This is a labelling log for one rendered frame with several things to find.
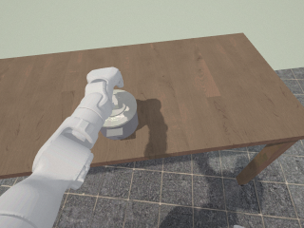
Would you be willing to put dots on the robot left hand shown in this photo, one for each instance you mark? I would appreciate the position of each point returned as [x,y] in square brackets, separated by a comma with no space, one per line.
[110,73]

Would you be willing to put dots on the robot left forearm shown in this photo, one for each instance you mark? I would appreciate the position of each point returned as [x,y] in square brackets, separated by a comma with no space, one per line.
[87,119]

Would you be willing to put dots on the pot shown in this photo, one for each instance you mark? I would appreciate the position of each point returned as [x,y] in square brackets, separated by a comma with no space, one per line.
[122,131]

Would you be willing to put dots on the lid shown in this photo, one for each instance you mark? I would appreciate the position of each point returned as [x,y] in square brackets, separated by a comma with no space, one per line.
[125,112]

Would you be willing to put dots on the table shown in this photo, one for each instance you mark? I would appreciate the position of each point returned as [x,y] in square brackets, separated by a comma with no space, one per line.
[193,96]

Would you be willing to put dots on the knob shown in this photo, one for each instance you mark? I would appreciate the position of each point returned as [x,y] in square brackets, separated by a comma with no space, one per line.
[115,100]

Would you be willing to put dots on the left robot upper arm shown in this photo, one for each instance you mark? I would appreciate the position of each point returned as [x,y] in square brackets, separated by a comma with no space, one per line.
[35,201]

